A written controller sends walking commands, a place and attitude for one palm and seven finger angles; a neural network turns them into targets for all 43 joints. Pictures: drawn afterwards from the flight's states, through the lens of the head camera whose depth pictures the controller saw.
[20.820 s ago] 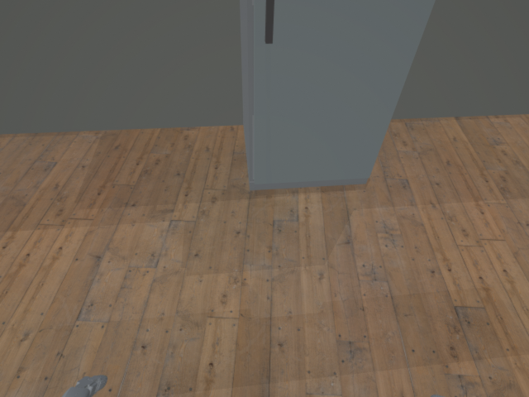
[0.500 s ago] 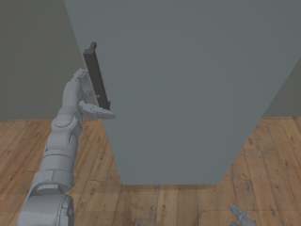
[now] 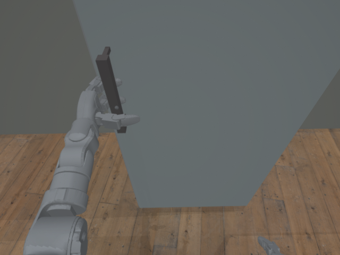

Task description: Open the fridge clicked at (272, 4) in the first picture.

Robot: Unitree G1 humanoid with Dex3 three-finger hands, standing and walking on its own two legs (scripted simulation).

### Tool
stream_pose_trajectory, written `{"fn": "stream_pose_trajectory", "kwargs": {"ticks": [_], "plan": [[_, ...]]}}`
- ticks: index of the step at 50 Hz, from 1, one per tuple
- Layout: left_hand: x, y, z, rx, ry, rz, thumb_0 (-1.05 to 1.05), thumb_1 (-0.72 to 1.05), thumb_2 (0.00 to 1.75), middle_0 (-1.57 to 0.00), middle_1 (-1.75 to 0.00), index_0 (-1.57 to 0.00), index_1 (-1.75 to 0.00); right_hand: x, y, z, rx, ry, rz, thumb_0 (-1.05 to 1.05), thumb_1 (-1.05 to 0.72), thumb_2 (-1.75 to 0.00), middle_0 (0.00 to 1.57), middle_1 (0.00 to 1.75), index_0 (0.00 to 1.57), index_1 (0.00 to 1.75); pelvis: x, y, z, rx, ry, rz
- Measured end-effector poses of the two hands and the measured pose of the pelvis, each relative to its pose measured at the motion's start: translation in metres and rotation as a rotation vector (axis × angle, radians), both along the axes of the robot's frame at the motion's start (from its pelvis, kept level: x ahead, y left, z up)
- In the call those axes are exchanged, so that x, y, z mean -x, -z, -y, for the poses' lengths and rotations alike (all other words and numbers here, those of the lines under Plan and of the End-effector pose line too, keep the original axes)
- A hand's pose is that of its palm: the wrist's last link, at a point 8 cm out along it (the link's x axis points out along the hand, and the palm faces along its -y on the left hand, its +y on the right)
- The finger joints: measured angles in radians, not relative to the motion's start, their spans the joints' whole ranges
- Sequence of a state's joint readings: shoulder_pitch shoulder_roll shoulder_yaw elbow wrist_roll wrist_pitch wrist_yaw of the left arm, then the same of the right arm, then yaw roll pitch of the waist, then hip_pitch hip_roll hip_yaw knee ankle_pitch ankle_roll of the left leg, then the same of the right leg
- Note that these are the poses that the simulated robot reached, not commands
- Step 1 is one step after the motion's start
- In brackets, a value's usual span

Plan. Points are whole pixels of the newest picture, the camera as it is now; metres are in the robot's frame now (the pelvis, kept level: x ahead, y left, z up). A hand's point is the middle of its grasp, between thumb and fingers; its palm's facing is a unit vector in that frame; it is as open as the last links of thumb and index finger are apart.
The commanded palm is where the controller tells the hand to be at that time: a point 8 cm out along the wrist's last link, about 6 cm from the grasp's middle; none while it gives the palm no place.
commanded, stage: grip the handle and tug to test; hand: left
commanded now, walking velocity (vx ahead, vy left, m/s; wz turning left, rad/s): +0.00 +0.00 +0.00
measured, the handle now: (115, 94) +0.46 +0.17 +0.15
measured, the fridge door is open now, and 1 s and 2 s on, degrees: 0 0 19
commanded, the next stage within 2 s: pull the door a little, standing still in 1.14 s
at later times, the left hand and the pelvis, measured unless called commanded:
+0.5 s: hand (120, 108) +0.40 +0.14 +0.15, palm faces +0.06 -1.00 +0.01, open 5.8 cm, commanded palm +0.37 +0.20 +0.15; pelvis +0.00 -0.01 +0.00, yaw +0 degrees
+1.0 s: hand (120, 110) +0.40 +0.14 +0.15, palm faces +0.07 -1.00 +0.01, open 5.8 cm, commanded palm +0.35 +0.19 +0.15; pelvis +0.01 -0.01 +0.00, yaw -2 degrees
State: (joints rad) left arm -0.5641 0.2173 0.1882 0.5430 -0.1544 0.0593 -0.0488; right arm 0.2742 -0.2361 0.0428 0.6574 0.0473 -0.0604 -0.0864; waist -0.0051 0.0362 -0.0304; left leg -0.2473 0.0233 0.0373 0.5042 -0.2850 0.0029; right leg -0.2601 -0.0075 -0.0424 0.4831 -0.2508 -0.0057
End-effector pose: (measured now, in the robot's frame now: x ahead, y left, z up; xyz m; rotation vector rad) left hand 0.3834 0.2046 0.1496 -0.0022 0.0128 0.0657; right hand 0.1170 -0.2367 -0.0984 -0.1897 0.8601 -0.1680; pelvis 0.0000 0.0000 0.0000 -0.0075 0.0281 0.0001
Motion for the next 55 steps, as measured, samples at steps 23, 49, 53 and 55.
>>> {"fn": "stream_pose_trajectory", "kwargs": {"ticks": [23, 49, 53, 55], "plan": [[0.005, -0.002, 0.009, 0.005, 0.002, -0.003, 0.01, 0.66, 0.8, -0.39, -1.37, -0.41, -1.37, -0.026, -0.01, 0.002, 0.006, -0.019, 0.058, 0.01, -0.91, -0.89, 0.2, 0.3, 0.2, 0.3, -0.003, -0.001, 0.005, -0.002, -0.001, 0.012], [0.009, -0.002, 0.012, 0.01, -0.008, 0.006, 0.02, 0.71, 0.79, -0.35, -1.39, -0.37, -1.38, -0.015, -0.011, 0.016, -0.004, 0.038, 0.059, 0.01, -0.91, -0.89, 0.2, 0.3, 0.2, 0.3, -0.008, -0.003, 0.011, -0.006, 0.029, 0.016], [0.014, -0.001, 0.013, 0.006, -0.007, 0.016, 0.01, 0.72, 0.78, -0.34, -1.39, -0.35, -1.38, -0.021, -0.012, 0.016, -0.009, 0.038, 0.072, 0.01, -0.91, -0.89, 0.2, 0.3, 0.2, 0.3, -0.013, -0.003, 0.01, -0.006, 0.034, 0.019], [0.018, -0.001, 0.014, 0.005, -0.004, 0.02, 0.01, 0.73, 0.77, -0.34, -1.39, -0.34, -1.37, -0.026, -0.013, 0.015, -0.011, 0.035, 0.078, 0.01, -0.91, -0.89, 0.2, 0.3, 0.2, 0.3, -0.016, -0.003, 0.01, -0.006, 0.035, 0.02]]}}
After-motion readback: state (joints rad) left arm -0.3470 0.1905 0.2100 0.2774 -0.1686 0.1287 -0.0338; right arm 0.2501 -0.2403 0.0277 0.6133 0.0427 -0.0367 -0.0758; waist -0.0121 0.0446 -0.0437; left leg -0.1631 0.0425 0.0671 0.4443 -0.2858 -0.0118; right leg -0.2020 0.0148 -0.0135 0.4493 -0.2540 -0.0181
